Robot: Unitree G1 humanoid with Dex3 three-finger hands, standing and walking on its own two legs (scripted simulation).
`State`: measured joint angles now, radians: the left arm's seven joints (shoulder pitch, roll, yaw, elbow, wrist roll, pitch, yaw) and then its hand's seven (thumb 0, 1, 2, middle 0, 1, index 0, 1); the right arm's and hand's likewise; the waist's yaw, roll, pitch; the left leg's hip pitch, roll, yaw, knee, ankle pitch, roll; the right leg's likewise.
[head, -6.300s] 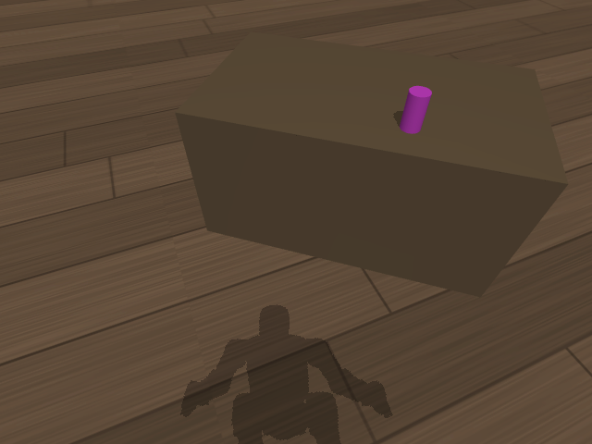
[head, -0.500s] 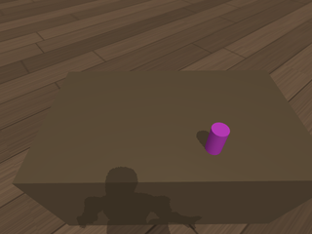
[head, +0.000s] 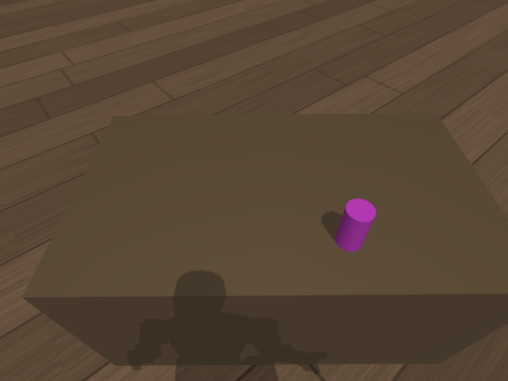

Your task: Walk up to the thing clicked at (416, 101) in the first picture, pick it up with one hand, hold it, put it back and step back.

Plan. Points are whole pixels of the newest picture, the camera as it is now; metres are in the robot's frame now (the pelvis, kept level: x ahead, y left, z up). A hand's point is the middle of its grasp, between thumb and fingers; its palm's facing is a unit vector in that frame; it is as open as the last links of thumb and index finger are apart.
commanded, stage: stand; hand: right
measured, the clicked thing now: (354, 226) +0.48 -0.22 -0.12
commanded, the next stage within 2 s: go down in 0.04 s
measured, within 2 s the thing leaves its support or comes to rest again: neither
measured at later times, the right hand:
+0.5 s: hand out of the picture +0.14 -0.25 -0.15, palm faces +0.06 +0.95 -0.31, open 14.0 cm
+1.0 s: hand out of the picture +0.16 -0.28 -0.13, palm faces +0.12 +0.95 -0.30, open 17.6 cm
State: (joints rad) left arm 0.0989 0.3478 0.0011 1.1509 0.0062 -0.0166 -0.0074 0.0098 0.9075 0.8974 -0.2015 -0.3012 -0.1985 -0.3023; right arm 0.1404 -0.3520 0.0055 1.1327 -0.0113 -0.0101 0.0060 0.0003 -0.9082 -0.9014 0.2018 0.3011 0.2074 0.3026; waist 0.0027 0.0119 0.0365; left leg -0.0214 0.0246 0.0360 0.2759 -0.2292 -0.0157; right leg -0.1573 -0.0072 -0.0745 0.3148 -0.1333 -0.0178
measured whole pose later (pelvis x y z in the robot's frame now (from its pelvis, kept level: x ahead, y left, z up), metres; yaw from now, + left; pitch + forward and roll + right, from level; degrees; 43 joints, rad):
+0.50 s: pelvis -0.01 +0.01 -0.02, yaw -1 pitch +7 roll +1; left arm 0.16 0.30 0.09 0.73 -0.03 -0.07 0.02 0.01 0.12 0.24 -0.05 -0.07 -0.06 -0.06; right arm 0.04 -0.36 -0.12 0.82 0.00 0.22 0.07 0.00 -0.10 -0.25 0.07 0.07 0.07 0.07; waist 0.01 -0.01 -0.03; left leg -0.32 0.01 0.05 0.55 -0.34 0.00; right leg -0.46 -0.03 -0.05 0.56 -0.22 -0.01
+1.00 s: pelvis +0.01 +0.02 -0.03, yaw -1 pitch +9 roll +0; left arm 0.31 0.28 0.03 0.47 -0.01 -0.10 0.08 0.00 -0.53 0.06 -0.06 -0.05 -0.05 -0.06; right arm 0.17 -0.43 -0.25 0.63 0.01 0.20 0.18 -0.01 0.58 -0.05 0.03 0.06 0.05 0.07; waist 0.02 0.00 -0.07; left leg -0.41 0.01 0.06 0.71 -0.45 0.01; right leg -0.55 -0.04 -0.03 0.73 -0.33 0.00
